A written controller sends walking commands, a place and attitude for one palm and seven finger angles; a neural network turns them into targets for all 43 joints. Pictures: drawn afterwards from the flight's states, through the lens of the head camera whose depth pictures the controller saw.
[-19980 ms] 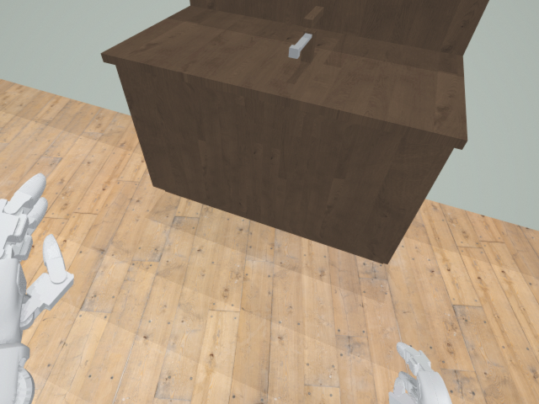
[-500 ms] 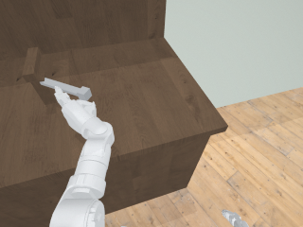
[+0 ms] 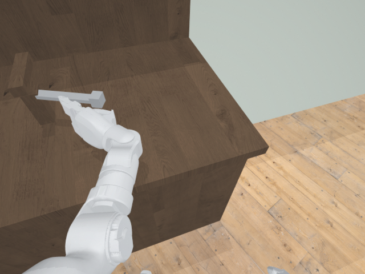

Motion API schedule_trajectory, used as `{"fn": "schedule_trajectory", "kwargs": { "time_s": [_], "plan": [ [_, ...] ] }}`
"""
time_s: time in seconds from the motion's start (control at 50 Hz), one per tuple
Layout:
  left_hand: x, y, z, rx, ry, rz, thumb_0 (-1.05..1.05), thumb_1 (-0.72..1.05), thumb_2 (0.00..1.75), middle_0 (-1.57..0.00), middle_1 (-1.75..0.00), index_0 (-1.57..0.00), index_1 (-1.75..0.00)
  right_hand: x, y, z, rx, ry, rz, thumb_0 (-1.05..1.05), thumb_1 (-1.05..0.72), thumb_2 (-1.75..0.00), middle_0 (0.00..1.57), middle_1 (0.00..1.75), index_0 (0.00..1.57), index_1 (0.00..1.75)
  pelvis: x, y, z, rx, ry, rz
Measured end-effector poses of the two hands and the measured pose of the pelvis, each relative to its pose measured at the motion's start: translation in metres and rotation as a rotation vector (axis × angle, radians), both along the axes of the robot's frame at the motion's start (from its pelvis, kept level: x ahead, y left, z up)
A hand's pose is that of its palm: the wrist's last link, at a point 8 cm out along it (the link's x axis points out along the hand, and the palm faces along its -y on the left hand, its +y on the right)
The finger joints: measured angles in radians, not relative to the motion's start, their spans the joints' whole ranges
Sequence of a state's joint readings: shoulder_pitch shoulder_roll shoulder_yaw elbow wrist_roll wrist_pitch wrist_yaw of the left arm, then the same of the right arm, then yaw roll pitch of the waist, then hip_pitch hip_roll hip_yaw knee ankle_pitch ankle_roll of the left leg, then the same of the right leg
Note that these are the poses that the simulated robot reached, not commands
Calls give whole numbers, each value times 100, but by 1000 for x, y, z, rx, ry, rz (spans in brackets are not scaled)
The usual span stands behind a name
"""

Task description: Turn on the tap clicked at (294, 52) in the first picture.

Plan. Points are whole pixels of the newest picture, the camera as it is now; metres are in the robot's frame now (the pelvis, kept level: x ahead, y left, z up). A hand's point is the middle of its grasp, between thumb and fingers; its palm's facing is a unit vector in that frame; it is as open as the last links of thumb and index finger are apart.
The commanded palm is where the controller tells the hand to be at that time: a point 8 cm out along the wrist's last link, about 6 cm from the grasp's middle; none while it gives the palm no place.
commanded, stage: push the lever round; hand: left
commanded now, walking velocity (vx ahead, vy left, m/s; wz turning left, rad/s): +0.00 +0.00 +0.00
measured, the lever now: (97, 99) +0.48 +0.21 +0.12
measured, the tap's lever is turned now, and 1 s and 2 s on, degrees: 65 86 86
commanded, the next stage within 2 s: lift the hand up off the lever in 0.34 s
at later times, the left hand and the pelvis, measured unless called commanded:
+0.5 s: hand (118, 103) +0.49 +0.16 +0.10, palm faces +0.82 -0.56 -0.13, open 8.3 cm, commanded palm +0.43 +0.17 +0.11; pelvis +0.01 +0.00 +0.00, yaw -1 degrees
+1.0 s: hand (110, 101) +0.48 +0.18 +0.12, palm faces +0.81 -0.57 -0.10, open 7.9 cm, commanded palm +0.41 +0.18 +0.13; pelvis +0.01 +0.00 +0.01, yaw -1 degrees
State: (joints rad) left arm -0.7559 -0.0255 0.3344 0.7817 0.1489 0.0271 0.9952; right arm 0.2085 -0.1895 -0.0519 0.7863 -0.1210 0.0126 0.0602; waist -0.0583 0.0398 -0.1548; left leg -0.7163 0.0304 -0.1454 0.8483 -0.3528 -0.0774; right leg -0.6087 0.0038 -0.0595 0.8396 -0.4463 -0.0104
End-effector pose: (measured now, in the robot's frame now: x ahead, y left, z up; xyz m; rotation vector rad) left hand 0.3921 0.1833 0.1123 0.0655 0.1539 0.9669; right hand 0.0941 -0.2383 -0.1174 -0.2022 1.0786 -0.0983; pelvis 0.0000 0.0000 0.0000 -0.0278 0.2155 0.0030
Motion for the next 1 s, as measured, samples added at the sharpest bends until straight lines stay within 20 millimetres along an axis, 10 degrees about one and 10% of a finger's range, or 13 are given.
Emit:
{"fn": "schedule_trajectory", "kwargs": {
  "time_s": [0.52, 1.0],
  "plan": [
    [39, -7, -1, 5, 7, 12, 2, 90, 90, -15, -15, -2, -10, -49, -7, -6, -5, 125, -78, 1, -90, -90, 20, 30, 20, 30, 9, 1, -2, 2, 54, -19],
    [29, 6, 15, -16, -15, -3, 2, 90, 90, -15, -15, -13, -15, -19, -2, 5, 5, 30, -45, 1, -90, -90, 20, 30, 20, 30, 12, 3, 5, 1, 13, -19]
  ]
}}
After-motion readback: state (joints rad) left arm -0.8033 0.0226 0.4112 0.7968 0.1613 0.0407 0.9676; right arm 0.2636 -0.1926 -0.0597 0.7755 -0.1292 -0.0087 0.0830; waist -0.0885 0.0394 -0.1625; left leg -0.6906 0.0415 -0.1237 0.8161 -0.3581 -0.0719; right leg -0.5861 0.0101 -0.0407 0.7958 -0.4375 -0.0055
